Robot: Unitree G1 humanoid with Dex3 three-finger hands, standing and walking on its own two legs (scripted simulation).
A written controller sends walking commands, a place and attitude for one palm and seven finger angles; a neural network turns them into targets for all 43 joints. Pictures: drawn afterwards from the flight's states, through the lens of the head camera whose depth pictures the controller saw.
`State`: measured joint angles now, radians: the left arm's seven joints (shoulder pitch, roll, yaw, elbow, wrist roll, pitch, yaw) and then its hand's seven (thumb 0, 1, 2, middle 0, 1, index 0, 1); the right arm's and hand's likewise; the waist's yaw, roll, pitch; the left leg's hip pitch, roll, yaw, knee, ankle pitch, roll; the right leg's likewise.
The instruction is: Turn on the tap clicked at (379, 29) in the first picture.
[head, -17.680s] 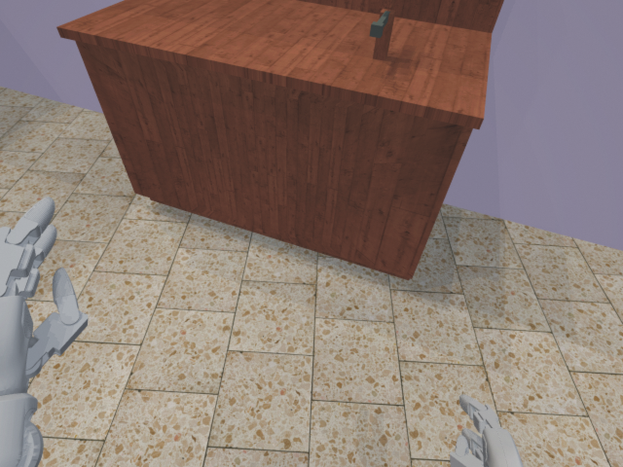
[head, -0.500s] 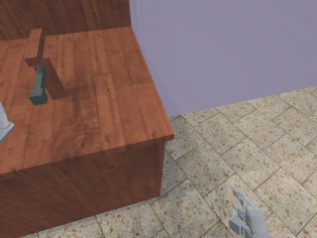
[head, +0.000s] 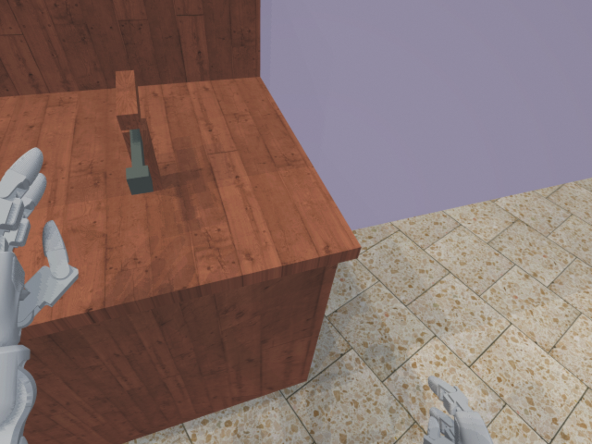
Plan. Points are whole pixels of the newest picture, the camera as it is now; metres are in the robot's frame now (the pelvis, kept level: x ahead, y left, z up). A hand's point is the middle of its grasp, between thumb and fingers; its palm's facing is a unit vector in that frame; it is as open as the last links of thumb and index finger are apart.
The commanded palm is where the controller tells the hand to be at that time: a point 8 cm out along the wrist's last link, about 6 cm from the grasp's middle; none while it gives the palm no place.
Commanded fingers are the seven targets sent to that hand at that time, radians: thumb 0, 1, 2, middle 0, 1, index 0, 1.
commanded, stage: come to a stop and stand still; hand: left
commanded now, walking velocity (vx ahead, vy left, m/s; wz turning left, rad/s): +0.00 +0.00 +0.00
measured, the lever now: (139, 180) +0.40 +0.27 +0.14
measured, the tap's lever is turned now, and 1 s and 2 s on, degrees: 0 0 0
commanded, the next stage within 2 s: look again from close up in 1.36 s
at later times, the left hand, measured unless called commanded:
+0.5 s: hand (60, 311) +0.19 +0.26 +0.16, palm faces +0.43 -0.82 -0.37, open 7.4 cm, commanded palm +0.14 +0.28 +0.18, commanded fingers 0.00 0.90 0.90 -0.20 -0.30 -0.20 -0.30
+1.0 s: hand (131, 286) +0.23 +0.21 +0.15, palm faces +0.39 -0.85 -0.37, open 7.4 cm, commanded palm +0.17 +0.24 +0.18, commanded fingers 0.00 0.90 0.90 -0.20 -0.30 -0.20 -0.30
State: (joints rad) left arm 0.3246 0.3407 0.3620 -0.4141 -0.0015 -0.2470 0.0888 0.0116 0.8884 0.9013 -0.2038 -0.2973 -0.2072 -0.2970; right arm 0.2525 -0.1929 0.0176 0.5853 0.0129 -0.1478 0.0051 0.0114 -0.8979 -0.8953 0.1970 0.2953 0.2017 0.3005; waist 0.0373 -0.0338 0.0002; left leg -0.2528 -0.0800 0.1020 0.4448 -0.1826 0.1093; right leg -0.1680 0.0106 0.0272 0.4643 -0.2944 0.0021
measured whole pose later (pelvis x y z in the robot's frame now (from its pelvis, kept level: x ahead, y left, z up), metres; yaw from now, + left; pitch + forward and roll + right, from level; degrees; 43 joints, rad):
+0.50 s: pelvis -0.02 -0.01 +0.01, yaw +1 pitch -2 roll -2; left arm 0.41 0.34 0.35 -0.41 -0.02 -0.18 0.10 0.01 0.89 0.90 -0.21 -0.30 -0.21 -0.30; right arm 0.19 -0.20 0.02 0.58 0.01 -0.09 -0.02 0.01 -0.90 -0.90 0.20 0.30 0.20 0.30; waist 0.04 0.01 0.03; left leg -0.25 -0.07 0.07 0.38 -0.12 0.06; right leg -0.14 0.02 -0.01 0.37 -0.20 0.00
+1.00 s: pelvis +0.02 -0.04 +0.00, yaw +1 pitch +0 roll -1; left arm 0.43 0.33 0.32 -0.43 -0.04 -0.16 0.10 0.01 0.89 0.90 -0.21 -0.30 -0.21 -0.30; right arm 0.20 -0.21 0.01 0.60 0.02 -0.10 -0.04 0.01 -0.90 -0.90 0.20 0.30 0.20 0.30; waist 0.02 0.00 0.03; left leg -0.26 -0.03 0.06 0.44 -0.19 0.07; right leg -0.13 0.07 -0.02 0.39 -0.26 -0.05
